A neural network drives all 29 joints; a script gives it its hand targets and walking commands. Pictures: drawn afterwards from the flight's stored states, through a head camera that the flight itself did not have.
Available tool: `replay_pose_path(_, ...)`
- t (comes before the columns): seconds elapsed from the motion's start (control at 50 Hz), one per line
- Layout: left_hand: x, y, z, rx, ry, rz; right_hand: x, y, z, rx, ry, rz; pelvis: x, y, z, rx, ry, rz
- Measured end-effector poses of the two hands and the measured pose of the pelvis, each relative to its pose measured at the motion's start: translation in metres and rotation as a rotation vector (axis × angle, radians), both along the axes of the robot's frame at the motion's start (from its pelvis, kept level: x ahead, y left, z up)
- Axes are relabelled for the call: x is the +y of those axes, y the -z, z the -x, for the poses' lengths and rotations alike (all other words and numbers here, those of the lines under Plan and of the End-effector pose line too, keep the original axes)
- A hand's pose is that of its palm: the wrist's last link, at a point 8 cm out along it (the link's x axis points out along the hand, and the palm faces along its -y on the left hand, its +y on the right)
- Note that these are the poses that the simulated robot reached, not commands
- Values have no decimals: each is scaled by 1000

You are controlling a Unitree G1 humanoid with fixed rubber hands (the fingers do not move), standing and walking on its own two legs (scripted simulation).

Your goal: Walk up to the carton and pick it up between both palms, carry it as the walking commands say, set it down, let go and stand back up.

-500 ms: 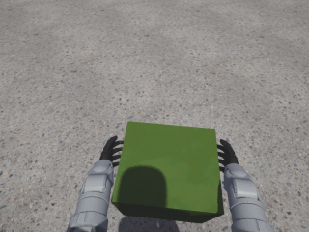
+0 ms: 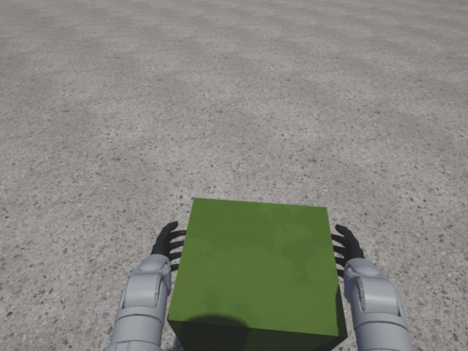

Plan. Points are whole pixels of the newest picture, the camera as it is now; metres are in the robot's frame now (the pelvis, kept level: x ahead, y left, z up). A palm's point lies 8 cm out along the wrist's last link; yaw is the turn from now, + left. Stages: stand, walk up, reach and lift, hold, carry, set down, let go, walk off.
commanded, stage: reach and lift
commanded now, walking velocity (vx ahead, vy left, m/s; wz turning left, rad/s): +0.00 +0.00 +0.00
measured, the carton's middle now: (253, 282) +0.28 -0.03 -0.04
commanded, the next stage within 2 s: hold in 1.32 s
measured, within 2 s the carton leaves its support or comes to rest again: neither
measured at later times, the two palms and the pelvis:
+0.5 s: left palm (142, 265) +0.27 +0.17 +0.05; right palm (339, 255) +0.28 -0.17 +0.05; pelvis -0.02 -0.01 +0.00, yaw +0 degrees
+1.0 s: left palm (141, 274) +0.26 +0.17 +0.03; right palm (337, 261) +0.27 -0.17 +0.04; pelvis +0.00 +0.00 +0.00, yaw +0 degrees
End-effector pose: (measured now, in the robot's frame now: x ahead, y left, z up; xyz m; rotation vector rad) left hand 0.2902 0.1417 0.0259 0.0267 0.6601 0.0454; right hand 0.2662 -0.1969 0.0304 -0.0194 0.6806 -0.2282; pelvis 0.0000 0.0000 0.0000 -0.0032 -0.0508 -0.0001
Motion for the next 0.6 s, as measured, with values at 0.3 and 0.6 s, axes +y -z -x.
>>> replay_pose_path(0.3, 16, -19, 15, -1, -52, -1, 16, -18, -2, -1, -58, 6, -5, 1, 22, -49, -6, -2)
replay_pose_path(0.6, 29, -20, 16, 1, -90, -10, 28, -19, -16, 2, -111, 18, -6, 0, 18, -41, -5, -3)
